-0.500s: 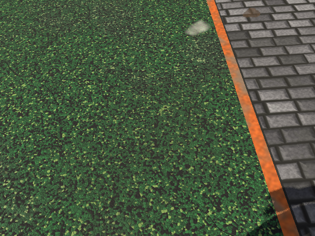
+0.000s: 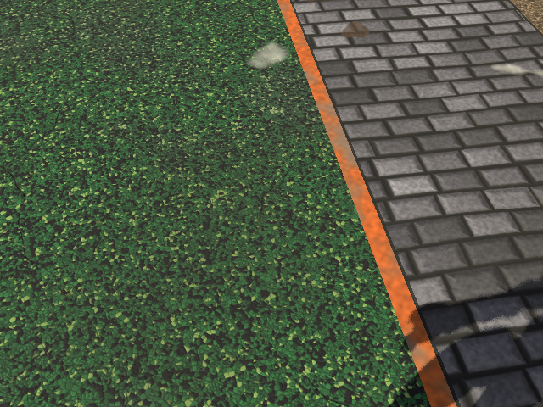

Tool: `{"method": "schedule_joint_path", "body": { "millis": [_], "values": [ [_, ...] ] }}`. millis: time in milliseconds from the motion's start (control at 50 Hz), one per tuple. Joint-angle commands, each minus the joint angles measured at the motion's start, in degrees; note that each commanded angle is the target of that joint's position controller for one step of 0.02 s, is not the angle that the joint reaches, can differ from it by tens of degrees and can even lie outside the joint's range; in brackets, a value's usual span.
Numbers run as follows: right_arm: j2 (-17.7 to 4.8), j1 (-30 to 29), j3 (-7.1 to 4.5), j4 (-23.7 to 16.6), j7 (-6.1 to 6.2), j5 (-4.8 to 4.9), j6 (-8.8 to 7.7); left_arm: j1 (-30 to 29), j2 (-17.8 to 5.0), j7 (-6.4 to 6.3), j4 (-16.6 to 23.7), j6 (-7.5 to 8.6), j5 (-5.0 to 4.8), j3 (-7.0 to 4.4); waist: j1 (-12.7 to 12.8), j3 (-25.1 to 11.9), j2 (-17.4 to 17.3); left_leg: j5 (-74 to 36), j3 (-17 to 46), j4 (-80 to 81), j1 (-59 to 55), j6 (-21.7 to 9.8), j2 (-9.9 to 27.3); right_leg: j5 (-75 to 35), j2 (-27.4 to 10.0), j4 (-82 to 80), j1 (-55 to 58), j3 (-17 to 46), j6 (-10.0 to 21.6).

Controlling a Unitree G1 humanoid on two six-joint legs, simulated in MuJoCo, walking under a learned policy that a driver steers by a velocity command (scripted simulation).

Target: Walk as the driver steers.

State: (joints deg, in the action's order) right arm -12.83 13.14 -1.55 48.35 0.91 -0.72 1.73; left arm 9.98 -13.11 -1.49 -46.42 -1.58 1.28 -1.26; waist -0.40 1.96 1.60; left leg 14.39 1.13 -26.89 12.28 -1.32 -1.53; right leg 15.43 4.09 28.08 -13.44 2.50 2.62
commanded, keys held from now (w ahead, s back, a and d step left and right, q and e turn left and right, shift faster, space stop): q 0.22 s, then w+q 0.32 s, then w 0.12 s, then w+e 0.34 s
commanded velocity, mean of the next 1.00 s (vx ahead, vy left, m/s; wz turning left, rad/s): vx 0.28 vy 0.00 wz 0.25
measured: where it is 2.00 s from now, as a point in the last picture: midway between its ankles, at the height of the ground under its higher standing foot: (196, 303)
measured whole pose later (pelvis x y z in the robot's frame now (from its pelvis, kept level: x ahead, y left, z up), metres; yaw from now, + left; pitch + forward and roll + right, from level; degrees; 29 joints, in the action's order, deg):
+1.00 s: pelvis +0.19 +0.15 +0.00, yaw +16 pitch +1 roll +1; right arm -12.8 22.6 -1.3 51.8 0.0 -1.2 -4.6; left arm 10.9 -15.1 3.6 -48.9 0.6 1.7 -2.5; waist -1.1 2.3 2.5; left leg 17.3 -8.4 -9.5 -6.6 -4.2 -4.5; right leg 2.5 -2.4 48.5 -39.3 -0.9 2.3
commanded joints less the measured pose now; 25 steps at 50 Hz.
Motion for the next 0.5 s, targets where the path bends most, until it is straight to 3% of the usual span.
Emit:
{"method": "schedule_joint_path", "body": {
  "millis": [20, 80, 140, 180, 200, 220, 240, 260, 280, 300, 340, 400, 500],
  "values": [
    [-10.7, -3.9, -2.41, -4.3, -0.88, 0.35, -1.39, 1.4, -7.7, -0.66, 2.0, 0.3, -0.15, -2.09, 1.6, -1.1, -12.6, -19.4, 18.9, 9.7, 0.2, -7.8, 14.5, 2.5, -1.1, 1.5, 0.0, -0.3, -0.7],
    [-12.0, -2.5, -3.41, -3.9, -0.47, 0.52, -0.81, 1.8, -6.7, -0.45, 2.0, 0.61, -0.58, -2.31, 1.1, -2.1, -12.3, -21.7, 18.8, 7.1, -2.3, -8.2, 12.1, 4.1, -0.2, 4.0, -2.1, -1.5, -1.2],
    [-12.1, -2.0, -4.15, -3.9, -0.43, 0.45, 0.01, 2.6, -5.2, -1.04, 2.2, 1.08, -0.84, -2.12, 0.7, -3.5, -10.7, -23.9, 21.2, 4.9, -3.7, -8.8, 11.8, 6.0, 0.2, 2.7, -2.9, -1.7, -1.3],
    [-11.5, -4.4, -4.36, -4.7, -0.58, 0.57, 0.55, 4.9, -5.6, -1.47, 1.9, 1.62, -0.85, -2.21, 1.9, -4.4, -9.6, -21.4, 20.6, 2.7, 0.3, -6.6, 9.4, 1.5, -1.3, -3.4, 2.6, -0.6, -0.7],
    [-10.2, -5.4, -4.11, -5.7, -0.75, 0.76, 0.59, 6.3, -7.7, -1.78, 2.0, 1.9, -0.29, -2.67, 2.3, -4.9, -6.4, -16.0, 18.6, -0.7, 4.6, -4.5, 6.8, 0.6, -5.7, -7.6, 6.4, 3.5, 0.4],
    [-7.3, -5.8, -3.42, -7.3, -1.05, 1.51, 0.58, 5.2, -12.8, -2.05, 2.7, 1.79, 0.37, -3.86, 1.1, -3.6, 4.0, -3.9, 11.3, -8.2, 13.7, -1.3, -0.1, -3.5, -14.5, -12.4, 9.6, 13.5, 4.5],
    [-8.1, -4.6, -3.63, -7.2, -0.86, 0.33, 0.83, 5.0, -14.8, -1.43, 2.7, 1.5, 0.83, -4.54, 1.9, -3.9, 13.3, 16.4, 1.6, -19.6, 17.5, -0.4, -5.0, -7.8, -24.6, -14.9, 9.5, 21.2, 11.0],
    [-10.7, -5.0, -4.28, -6.7, -0.91, -1.08, 0.99, 5.8, -11.8, -0.89, 3.3, 1.69, 1.05, -3.8, 2.1, -2.8, 7.2, 17.7, 2.6, -29.5, 20.3, -0.7, -1.1, -4.2, -26.9, -16.5, 8.6, 22.1, 13.6],
    [-10.6, -4.9, -4.53, -6.0, -1.39, -1.21, 1.09, 4.6, -9.4, -0.66, 3.7, 1.83, 0.91, -3.1, 1.2, -1.4, 2.3, 13.9, 3.8, -32.2, 20.9, -1.0, 0.5, 5.9, -24.4, -17.8, 7.2, 19.1, 12.5],
    [-10.1, -4.6, -4.46, -5.9, -2.26, -1.13, 1.19, 2.8, -9.0, -0.74, 4.2, 1.95, 0.9, -2.88, 0.4, 0.6, 2.9, 10.0, 3.6, -33.0, 22.3, -0.7, 1.4, 12.4, -21.4, -19.3, 7.0, 16.0, 10.3],
    [-9.3, -6.3, -4.09, -6.5, -4.13, -1.14, 1.14, 3.9, -10.3, -0.85, 3.8, 2.74, 0.65, -3.18, 1.7, 2.2, 5.6, 6.5, 1.9, -31.5, 25.4, 0.7, 1.7, 11.9, -18.3, -20.8, 10.6, 11.1, 8.5],
    [-8.7, -9.9, -3.74, -8.0, -5.33, -1.19, 0.89, 8.7, -11.4, -0.31, 2.1, 3.89, 0.47, -3.7, 4.3, 1.8, 3.8, 4.0, 0.5, -26.5, 26.5, 2.0, 2.1, 7.6, -19.2, -20.9, 15.5, 7.3, 8.2],
    [-7.7, -14.6, -2.89, -11.0, -6.28, -1.12, 0.45, 10.8, -12.5, 0.73, 0.6, 5.11, 0.73, -4.28, 5.7, 3.3, 6.2, 3.7, -3.3, -15.9, 20.7, 0.9, 3.3, 6.5, -20.4, -20.2, 12.6, 0.7, 7.3]
  ]
}}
